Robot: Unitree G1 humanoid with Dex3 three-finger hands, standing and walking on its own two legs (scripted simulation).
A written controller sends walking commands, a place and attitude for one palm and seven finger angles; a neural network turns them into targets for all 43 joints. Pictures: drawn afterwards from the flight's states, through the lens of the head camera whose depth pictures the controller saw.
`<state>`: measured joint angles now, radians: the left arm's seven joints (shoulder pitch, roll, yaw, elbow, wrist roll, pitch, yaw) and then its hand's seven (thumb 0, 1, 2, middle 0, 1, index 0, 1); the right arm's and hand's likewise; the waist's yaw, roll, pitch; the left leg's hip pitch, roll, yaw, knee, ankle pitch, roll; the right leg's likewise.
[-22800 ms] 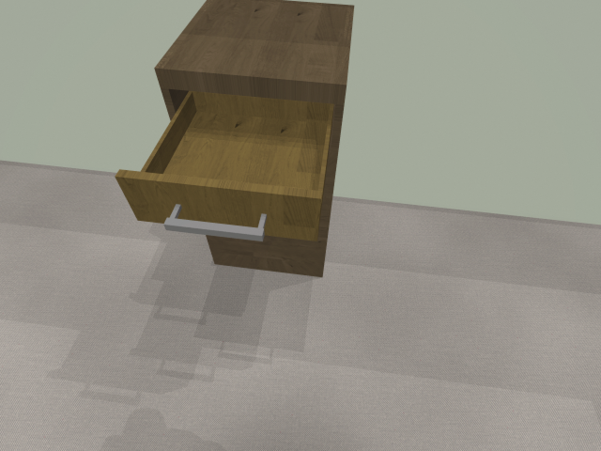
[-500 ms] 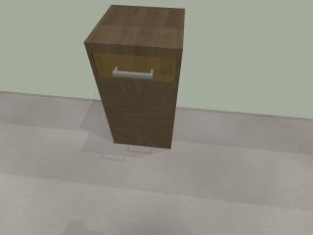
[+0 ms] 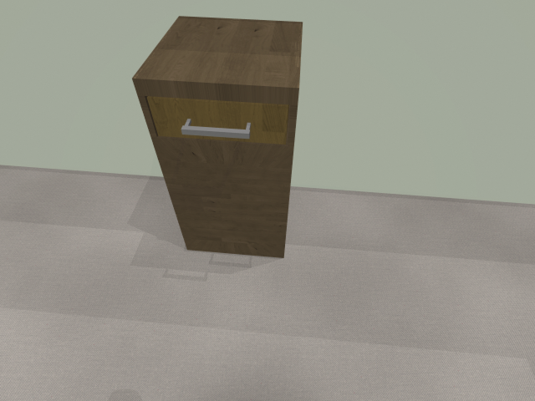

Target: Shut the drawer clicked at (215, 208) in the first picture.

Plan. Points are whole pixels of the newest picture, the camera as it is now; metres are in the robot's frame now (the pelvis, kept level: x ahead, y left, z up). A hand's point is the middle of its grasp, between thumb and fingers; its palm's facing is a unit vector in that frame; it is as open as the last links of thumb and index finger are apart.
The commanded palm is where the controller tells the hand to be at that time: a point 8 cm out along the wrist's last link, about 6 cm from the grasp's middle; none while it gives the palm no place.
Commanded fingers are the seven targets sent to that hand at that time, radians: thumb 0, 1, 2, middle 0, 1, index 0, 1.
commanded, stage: look to check the result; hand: left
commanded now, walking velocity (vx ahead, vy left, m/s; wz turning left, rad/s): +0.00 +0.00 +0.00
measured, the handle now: (217, 128) +0.80 +0.18 -0.07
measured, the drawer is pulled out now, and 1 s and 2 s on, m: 0.00 0.00 0.00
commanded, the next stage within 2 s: stand and wait in 0.52 s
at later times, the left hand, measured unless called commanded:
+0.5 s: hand out of the picture -0.02 +0.14 -0.18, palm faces +0.06 -0.99 -0.16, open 7.4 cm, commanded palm none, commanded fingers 0.00 0.90 0.90 -0.20 -0.30 -0.20 -0.30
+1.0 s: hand out of the picture -0.01 +0.14 -0.17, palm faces +0.05 -0.98 -0.18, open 7.4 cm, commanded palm none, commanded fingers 0.00 0.90 0.90 -0.20 -0.30 -0.20 -0.30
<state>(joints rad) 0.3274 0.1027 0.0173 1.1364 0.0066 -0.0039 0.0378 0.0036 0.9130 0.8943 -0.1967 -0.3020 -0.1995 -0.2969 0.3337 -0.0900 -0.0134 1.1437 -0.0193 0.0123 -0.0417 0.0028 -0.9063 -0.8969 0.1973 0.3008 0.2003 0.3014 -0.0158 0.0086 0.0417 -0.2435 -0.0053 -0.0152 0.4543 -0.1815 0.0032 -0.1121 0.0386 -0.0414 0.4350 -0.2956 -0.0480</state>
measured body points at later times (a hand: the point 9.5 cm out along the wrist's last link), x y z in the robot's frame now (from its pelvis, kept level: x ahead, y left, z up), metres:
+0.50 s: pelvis +0.01 -0.01 +0.00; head +0.02 -0.01 +0.45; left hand -0.02 +0.20 -0.16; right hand -0.01 -0.21 -0.17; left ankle +0.04 +0.12 -0.74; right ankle -0.04 -0.09 -0.74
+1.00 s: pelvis +0.02 -0.02 +0.00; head +0.03 -0.02 +0.45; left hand -0.01 +0.19 -0.16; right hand -0.01 -0.22 -0.17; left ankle +0.04 +0.12 -0.74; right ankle -0.04 -0.09 -0.74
